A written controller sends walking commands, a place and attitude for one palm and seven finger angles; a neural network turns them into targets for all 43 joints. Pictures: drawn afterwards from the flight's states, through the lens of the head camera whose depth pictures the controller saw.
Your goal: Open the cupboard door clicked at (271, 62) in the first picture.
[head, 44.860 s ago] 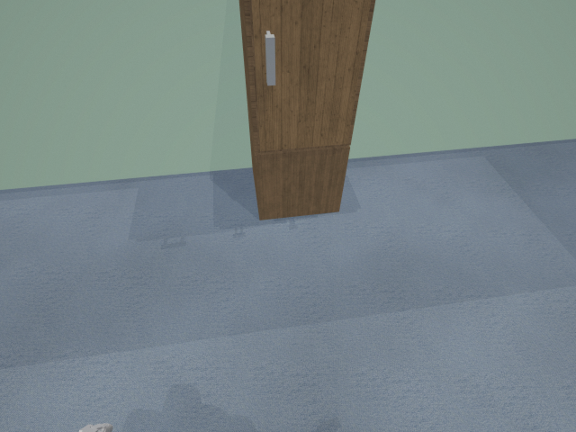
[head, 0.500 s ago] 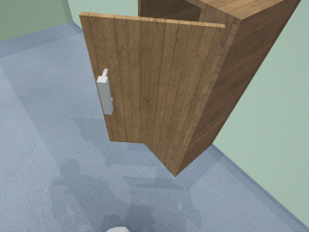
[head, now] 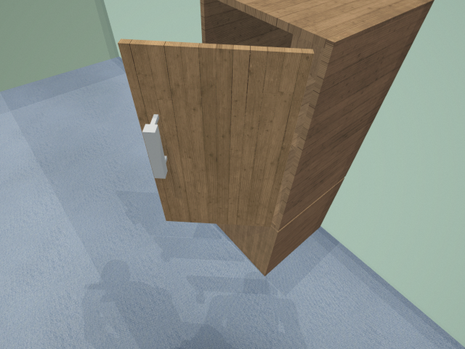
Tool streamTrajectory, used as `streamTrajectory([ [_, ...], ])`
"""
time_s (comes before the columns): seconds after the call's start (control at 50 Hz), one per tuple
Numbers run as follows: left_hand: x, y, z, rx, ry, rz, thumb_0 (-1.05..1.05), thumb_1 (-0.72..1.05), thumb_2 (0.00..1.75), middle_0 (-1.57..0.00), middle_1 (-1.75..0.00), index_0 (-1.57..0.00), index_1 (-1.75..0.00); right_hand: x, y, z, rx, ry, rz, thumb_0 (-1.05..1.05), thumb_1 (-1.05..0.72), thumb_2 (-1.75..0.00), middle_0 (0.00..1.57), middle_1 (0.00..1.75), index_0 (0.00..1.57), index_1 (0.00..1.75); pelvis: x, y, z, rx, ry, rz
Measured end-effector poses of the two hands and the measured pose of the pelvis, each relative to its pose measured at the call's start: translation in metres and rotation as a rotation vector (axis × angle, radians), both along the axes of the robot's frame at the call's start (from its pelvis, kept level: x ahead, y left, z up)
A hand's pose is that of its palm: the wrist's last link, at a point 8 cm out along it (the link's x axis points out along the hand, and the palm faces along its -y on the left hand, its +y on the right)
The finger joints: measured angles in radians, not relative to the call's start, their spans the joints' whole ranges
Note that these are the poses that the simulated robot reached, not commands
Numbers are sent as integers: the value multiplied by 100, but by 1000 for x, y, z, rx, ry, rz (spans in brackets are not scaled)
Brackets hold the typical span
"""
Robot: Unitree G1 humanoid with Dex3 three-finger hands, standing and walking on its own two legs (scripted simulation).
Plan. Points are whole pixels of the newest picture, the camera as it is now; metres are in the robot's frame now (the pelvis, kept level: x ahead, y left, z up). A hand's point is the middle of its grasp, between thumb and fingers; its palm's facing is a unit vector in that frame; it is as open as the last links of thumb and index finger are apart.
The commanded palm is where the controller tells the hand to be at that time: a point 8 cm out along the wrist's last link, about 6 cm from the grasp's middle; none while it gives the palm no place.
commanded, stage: come to a stop and stand still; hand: left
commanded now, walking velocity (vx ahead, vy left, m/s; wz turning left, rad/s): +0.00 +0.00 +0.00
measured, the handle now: (158, 146) +0.53 +0.21 +0.02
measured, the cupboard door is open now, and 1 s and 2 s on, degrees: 47 47 47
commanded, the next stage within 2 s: look again from close up in 1.16 s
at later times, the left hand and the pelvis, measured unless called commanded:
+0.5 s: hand out of the picture +0.02 +0.23 -0.17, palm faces +0.03 -0.97 -0.24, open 7.4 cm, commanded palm none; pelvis -0.02 +0.03 +0.00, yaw -1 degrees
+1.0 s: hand out of the picture -0.10 +0.20 -0.17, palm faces +0.02 -0.98 -0.19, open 7.4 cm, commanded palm none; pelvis -0.06 +0.03 +0.00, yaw -1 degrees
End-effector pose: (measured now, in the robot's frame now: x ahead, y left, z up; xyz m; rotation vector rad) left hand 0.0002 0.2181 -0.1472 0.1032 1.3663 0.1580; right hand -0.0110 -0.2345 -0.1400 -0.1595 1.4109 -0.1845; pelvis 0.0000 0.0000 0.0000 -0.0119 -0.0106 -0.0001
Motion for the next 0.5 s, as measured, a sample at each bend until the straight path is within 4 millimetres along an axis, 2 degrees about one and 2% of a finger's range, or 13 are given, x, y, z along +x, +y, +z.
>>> streamTrajectory([
  [0.1,-9,-1,-3,-15,35,-19,1,90,90,-20,-30,-20,-30,-7,15,3,16,29,11,1,-91,-90,19,30,20,30,2,5,0,3,7,3],
  [0.2,-7,14,-6,9,34,-37,1,90,90,-20,-30,-20,-30,9,27,-2,18,-43,-2,1,-91,-90,19,30,20,30,6,13,-5,-3,17,2],
  [0.28,2,28,-6,37,-9,-33,1,90,90,-20,-30,-20,-30,24,27,-3,-6,-99,1,2,-93,-90,20,30,20,30,6,20,-7,-5,-2,-3],
  [0.4,14,46,0,70,-89,-37,0,90,90,-20,-30,-20,-30,43,28,0,-14,-188,24,1,-92,-90,20,30,20,30,-5,27,-7,-3,-30,-10],
  [0.5,12,54,6,81,-122,-53,0,90,90,-20,-30,-20,-30,48,31,6,-7,-238,41,1,-91,-90,20,30,20,30,-18,31,-4,1,-39,-16],
])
